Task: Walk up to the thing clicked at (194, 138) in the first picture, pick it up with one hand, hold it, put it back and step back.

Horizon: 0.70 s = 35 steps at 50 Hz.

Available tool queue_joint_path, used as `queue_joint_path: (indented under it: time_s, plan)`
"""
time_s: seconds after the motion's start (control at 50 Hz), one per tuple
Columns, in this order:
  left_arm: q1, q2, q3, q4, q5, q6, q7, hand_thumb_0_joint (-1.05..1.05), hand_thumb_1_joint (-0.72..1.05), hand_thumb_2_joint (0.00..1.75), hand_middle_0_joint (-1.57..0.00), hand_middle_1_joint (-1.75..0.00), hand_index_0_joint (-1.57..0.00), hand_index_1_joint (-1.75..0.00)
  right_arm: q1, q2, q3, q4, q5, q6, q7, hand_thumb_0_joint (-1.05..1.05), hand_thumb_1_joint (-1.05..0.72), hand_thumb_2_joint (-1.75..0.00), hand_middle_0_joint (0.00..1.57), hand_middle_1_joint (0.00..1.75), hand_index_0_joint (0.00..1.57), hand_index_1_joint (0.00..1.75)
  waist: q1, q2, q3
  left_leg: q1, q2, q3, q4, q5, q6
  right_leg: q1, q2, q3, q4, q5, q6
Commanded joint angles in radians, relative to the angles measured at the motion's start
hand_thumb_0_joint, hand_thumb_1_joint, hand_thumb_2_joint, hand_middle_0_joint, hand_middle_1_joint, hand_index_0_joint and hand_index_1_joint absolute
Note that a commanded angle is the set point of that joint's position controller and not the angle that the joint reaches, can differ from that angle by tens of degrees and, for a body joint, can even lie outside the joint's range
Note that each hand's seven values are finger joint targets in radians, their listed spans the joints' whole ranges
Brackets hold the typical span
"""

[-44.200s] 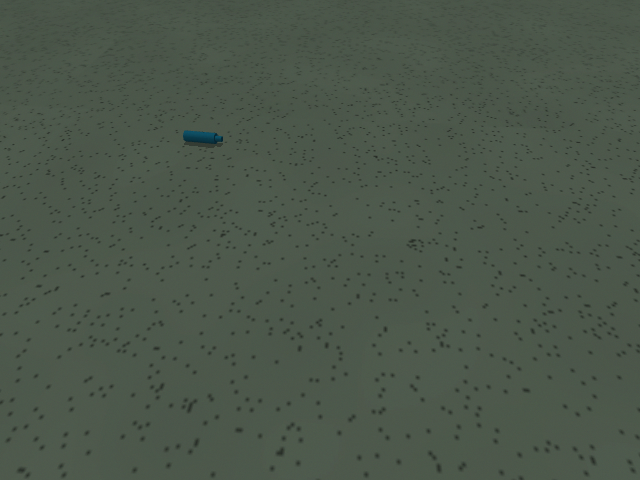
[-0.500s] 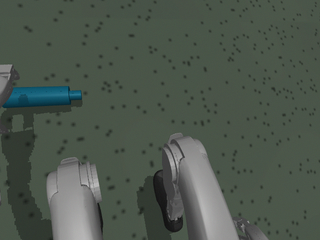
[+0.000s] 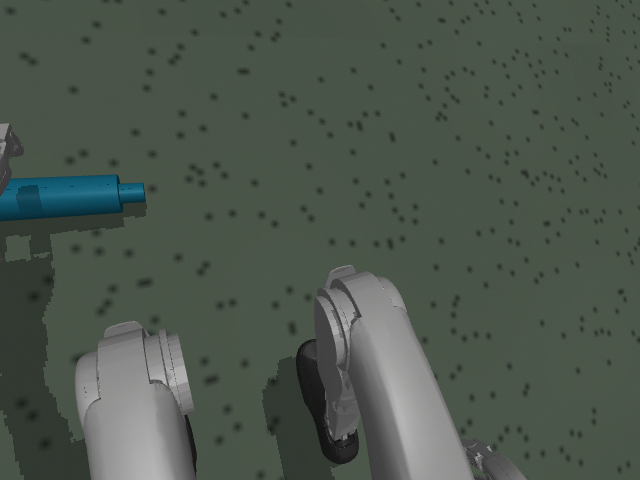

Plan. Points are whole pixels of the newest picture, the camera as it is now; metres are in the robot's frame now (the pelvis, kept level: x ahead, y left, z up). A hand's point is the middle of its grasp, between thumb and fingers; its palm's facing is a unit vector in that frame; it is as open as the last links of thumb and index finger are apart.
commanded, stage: rise first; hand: left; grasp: from above
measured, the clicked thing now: (66, 196) +0.52 +0.24 -0.30
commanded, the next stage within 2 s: approach in 1.02 s
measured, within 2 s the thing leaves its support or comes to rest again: neither
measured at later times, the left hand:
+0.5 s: hand out of the picture +0.47 +0.29 -0.18, palm faces -0.48 -0.03 -0.88, open 13.9 cm
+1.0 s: hand out of the picture +0.47 +0.29 -0.18, palm faces -0.48 -0.02 -0.88, open 13.7 cm
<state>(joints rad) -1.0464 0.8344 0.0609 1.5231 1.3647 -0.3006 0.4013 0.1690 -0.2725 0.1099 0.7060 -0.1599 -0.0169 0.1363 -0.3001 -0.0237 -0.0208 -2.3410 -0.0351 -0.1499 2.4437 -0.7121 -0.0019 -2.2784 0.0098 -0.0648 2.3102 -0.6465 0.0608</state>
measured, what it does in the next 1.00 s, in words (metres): stands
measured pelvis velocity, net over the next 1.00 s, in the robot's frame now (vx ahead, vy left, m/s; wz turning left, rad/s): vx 0.00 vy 0.00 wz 0.00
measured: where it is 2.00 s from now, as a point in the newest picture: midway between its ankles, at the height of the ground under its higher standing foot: (259, 455)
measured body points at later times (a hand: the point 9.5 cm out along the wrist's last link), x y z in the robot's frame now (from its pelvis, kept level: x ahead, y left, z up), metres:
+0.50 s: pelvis +0.00 +0.00 +0.00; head +0.25 +0.09 +0.36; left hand +0.49 +0.29 -0.13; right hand +0.03 -0.27 -0.08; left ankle +0.07 +0.12 -0.29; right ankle +0.11 -0.13 -0.29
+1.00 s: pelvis +0.00 +0.00 +0.00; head +0.25 +0.09 +0.37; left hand +0.49 +0.29 -0.13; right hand +0.03 -0.27 -0.08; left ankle +0.07 +0.12 -0.29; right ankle +0.11 -0.13 -0.29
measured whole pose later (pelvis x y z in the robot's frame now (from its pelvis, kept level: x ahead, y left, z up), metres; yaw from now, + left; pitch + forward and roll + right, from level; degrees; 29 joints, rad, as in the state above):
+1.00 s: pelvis +0.00 +0.00 +0.00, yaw +0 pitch +34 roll -10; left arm -1.05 0.84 0.05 1.52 1.35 -0.28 0.38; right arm 0.19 -0.28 0.13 0.68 -0.15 -0.03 0.14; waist -0.31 -0.02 -0.02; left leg -2.34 -0.04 -0.15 2.43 -0.70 -0.01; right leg -2.28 0.01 -0.07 2.30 -0.63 0.06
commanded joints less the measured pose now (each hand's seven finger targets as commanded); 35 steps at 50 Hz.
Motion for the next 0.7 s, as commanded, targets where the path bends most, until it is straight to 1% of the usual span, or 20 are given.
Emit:
queue_joint_path:
  time_s: [0.0, 0.02, 0.06, 0.08, 0.1, 0.16, 0.2, 0.22, 0.26, 0.28, 0.3, 0.34, 0.4, 0.46, 0.48, 0.5, 0.56, 0.6, 0.64, 0.68]
  plan:
    - [-0.341, 0.230, 0.017, -0.116, -0.016, 0.003, 0.044, 0.00, -0.51, 0.99, -0.06, -1.03, -0.08, -1.01, 0.218, -0.281, -0.079, -0.001, 0.000, -0.001, -0.010, 0.00, -0.91, -0.90, 0.20, 0.30, 0.20, 0.30, -0.029, 0.371, -0.649, 0.528, 0.000, 0.080, -0.282, 0.193, 0.024, 0.300, 0.020, -0.109, -0.194, 0.186, -0.094]
    - [-0.336, 0.232, 0.016, -0.127, -0.015, 0.004, 0.047, 0.00, -0.51, 0.99, -0.07, -1.03, -0.08, -1.02, 0.211, -0.280, -0.076, -0.001, 0.000, -0.002, -0.013, 0.00, -0.91, -0.90, 0.20, 0.30, 0.20, 0.30, -0.015, 0.390, -0.666, 0.553, 0.000, 0.082, -0.280, 0.216, 0.022, 0.301, 0.021, -0.107, -0.189, 0.204, -0.096]
    - [-0.333, 0.218, 0.011, -0.116, -0.012, 0.007, 0.042, 0.00, -0.50, 0.98, -0.07, -1.04, -0.08, -1.02, 0.226, -0.279, -0.074, -0.006, -0.001, -0.008, -0.009, 0.00, -0.91, -0.90, 0.20, 0.30, 0.20, 0.30, -0.037, 0.385, -0.651, 0.544, 0.000, 0.080, -0.277, 0.220, 0.023, 0.312, 0.021, -0.110, -0.188, 0.209, -0.095]
    - [-0.330, 0.229, 0.015, -0.121, -0.016, 0.008, 0.042, 0.00, -0.50, 0.99, -0.07, -1.03, -0.08, -1.02, 0.221, -0.280, -0.076, -0.004, 0.002, -0.008, -0.010, 0.00, -0.91, -0.90, 0.20, 0.30, 0.20, 0.30, -0.025, 0.376, -0.656, 0.539, 0.001, 0.082, -0.276, 0.218, 0.025, 0.313, 0.021, -0.109, -0.192, 0.207, -0.095]
    - [-0.332, 0.247, 0.026, -0.122, -0.017, 0.011, 0.044, 0.00, -0.50, 0.98, -0.07, -1.03, -0.09, -1.01, 0.225, -0.282, -0.073, -0.007, 0.001, -0.008, -0.011, 0.00, -0.91, -0.90, 0.20, 0.30, 0.20, 0.30, -0.027, 0.378, -0.656, 0.540, -0.001, 0.087, -0.271, 0.223, 0.025, 0.320, 0.019, -0.106, -0.195, 0.212, -0.092]
    - [-0.311, 0.242, 0.024, -0.123, -0.022, 0.013, 0.039, 0.00, -0.50, 0.99, -0.08, -1.02, -0.09, -1.01, 0.226, -0.282, -0.073, -0.012, 0.002, -0.008, -0.010, 0.00, -0.91, -0.90, 0.20, 0.30, 0.20, 0.30, -0.016, 0.407, -0.669, 0.560, 0.001, 0.083, -0.284, 0.234, 0.018, 0.320, 0.018, -0.108, -0.189, 0.219, -0.095]
    - [-0.307, 0.217, 0.015, -0.117, -0.026, 0.016, 0.035, 0.00, -0.50, 0.99, -0.07, -1.02, -0.08, -1.01, 0.231, -0.283, -0.075, -0.014, 0.003, -0.009, -0.007, 0.00, -0.91, -0.90, 0.20, 0.30, 0.20, 0.30, -0.031, 0.391, -0.656, 0.565, 0.004, 0.077, -0.276, 0.237, 0.018, 0.309, 0.017, -0.111, -0.188, 0.222, -0.094]
    - [-0.338, 0.231, 0.020, -0.162, -0.026, 0.012, 0.033, 0.00, -0.50, 0.98, -0.08, -1.02, -0.09, -1.01, 0.235, -0.285, -0.076, -0.015, 0.003, -0.009, -0.006, 0.00, -0.91, -0.90, 0.20, 0.30, 0.20, 0.30, -0.033, 0.411, -0.676, 0.569, 0.004, 0.073, -0.282, 0.247, 0.015, 0.314, 0.016, -0.113, -0.184, 0.227, -0.094]
    - [-0.325, 0.247, 0.029, -0.159, -0.027, 0.013, 0.030, 0.00, -0.50, 0.99, -0.08, -1.02, -0.09, -1.01, 0.237, -0.286, -0.076, -0.021, 0.004, -0.010, -0.004, 0.00, -0.91, -0.90, 0.20, 0.30, 0.20, 0.30, -0.029, 0.405, -0.678, 0.557, 0.003, 0.077, -0.273, 0.245, 0.020, 0.324, 0.016, -0.110, -0.185, 0.230, -0.094]
    - [-0.325, 0.249, 0.031, -0.183, -0.028, 0.010, 0.031, 0.00, -0.51, 0.99, -0.08, -1.02, -0.09, -1.01, 0.238, -0.284, -0.079, -0.024, 0.008, -0.008, -0.006, 0.00, -0.91, -0.90, 0.20, 0.30, 0.20, 0.30, -0.017, 0.407, -0.695, 0.564, 0.002, 0.082, -0.278, 0.243, 0.020, 0.334, 0.019, -0.108, -0.192, 0.229, -0.095]
    - [-0.306, 0.246, 0.027, -0.167, -0.028, 0.013, 0.031, 0.00, -0.50, 0.98, -0.09, -1.01, -0.10, -1.00, 0.234, -0.280, -0.075, -0.020, 0.010, -0.009, -0.003, 0.00, -0.91, -0.90, 0.20, 0.30, 0.20, 0.30, -0.015, 0.417, -0.673, 0.555, 0.001, 0.086, -0.279, 0.240, 0.019, 0.329, 0.017, -0.105, -0.190, 0.227, -0.097]
    - [-0.322, 0.227, 0.021, -0.149, -0.032, 0.014, 0.027, 0.00, -0.49, 0.98, -0.08, -1.01, -0.10, -1.00, 0.239, -0.284, -0.077, -0.022, 0.008, -0.010, -0.003, 0.00, -0.91, -0.90, 0.20, 0.30, 0.20, 0.30, -0.034, 0.389, -0.650, 0.533, 0.003, 0.080, -0.280, 0.217, 0.021, 0.316, 0.018, -0.110, -0.198, 0.210, -0.093]
    - [-0.314, 0.229, 0.017, -0.146, -0.032, 0.010, 0.027, 0.00, -0.49, 0.98, -0.09, -1.01, -0.10, -1.00, 0.238, -0.285, -0.075, -0.019, 0.011, -0.011, -0.005, 0.00, -0.90, -0.90, 0.20, 0.30, 0.20, 0.30, -0.020, 0.398, -0.670, 0.551, 0.002, 0.078, -0.283, 0.230, 0.019, 0.317, 0.019, -0.109, -0.192, 0.217, -0.097]
    - [-0.315, 0.228, 0.020, -0.137, -0.033, 0.011, 0.026, 0.00, -0.49, 0.98, -0.09, -1.00, -0.10, -0.99, 0.250, -0.284, -0.072, -0.018, 0.007, -0.012, -0.002, 0.00, -0.91, -0.90, 0.20, 0.30, 0.20, 0.30, -0.035, 0.361, -0.666, 0.532, 0.001, 0.082, -0.265, 0.239, 0.025, 0.342, 0.020, -0.110, -0.199, 0.228, -0.092]
    - [-0.343, 0.233, 0.025, -0.164, -0.032, 0.008, 0.026, 0.00, -0.48, 0.98, -0.10, -0.99, -0.11, -0.98, 0.254, -0.285, -0.073, -0.020, 0.005, -0.013, -0.001, 0.00, -0.90, -0.90, 0.20, 0.30, 0.20, 0.30, -0.044, 0.381, -0.665, 0.541, 0.001, 0.080, -0.274, 0.238, 0.022, 0.337, 0.017, -0.110, -0.195, 0.226, -0.092]
    - [-0.325, 0.214, 0.014, -0.150, -0.035, 0.008, 0.023, 0.00, -0.48, 0.97, -0.11, -0.98, -0.12, -0.98, 0.248, -0.281, -0.073, -0.019, 0.007, -0.015, 0.000, 0.00, -0.91, -0.90, 0.20, 0.30, 0.20, 0.30, -0.039, 0.396, -0.652, 0.547, 0.002, 0.083, -0.276, 0.229, 0.021, 0.328, 0.019, -0.110, -0.198, 0.220, -0.094]
    - [-0.315, 0.248, 0.025, -0.150, -0.029, 0.007, 0.026, 0.00, -0.48, 0.97, -0.10, -0.99, -0.11, -0.98, 0.248, -0.283, -0.071, -0.022, 0.009, -0.014, -0.001, 0.00, -0.91, -0.90, 0.20, 0.30, 0.20, 0.30, -0.025, 0.386, -0.669, 0.525, 0.000, 0.090, -0.277, 0.223, 0.024, 0.354, 0.020, -0.107, -0.205, 0.214, -0.093]
    - [-0.319, 0.219, 0.012, -0.139, -0.031, 0.009, 0.023, 0.00, -0.48, 0.97, -0.11, -0.98, -0.12, -0.98, 0.245, -0.278, -0.070, -0.016, 0.005, -0.017, 0.001, 0.00, -0.91, -0.90, 0.20, 0.30, 0.20, 0.30, -0.036, 0.364, -0.642, 0.511, 0.001, 0.089, -0.273, 0.206, 0.028, 0.344, 0.023, -0.109, -0.208, 0.203, -0.093]
    - [-0.335, 0.246, 0.025, -0.161, -0.034, 0.011, 0.028, 0.00, -0.48, 0.97, -0.11, -0.99, -0.11, -0.98, 0.239, -0.283, -0.068, -0.018, 0.010, -0.015, -0.003, 0.00, -0.90, -0.90, 0.20, 0.30, 0.20, 0.30, -0.021, 0.390, -0.672, 0.537, 0.001, 0.088, -0.276, 0.221, 0.024, 0.335, 0.021, -0.106, -0.205, 0.213, -0.096]
    - [-0.313, 0.236, 0.023, -0.139, -0.032, 0.017, 0.027, 0.00, -0.46, 0.96, -0.12, -0.98, -0.12, -0.97, 0.248, -0.284, -0.071, -0.021, 0.008, -0.017, -0.001, 0.00, -0.91, -0.90, 0.20, 0.30, 0.20, 0.30, -0.030, 0.380, -0.666, 0.544, 0.001, 0.088, -0.277, 0.234, 0.022, 0.347, 0.019, -0.108, -0.205, 0.224, -0.093]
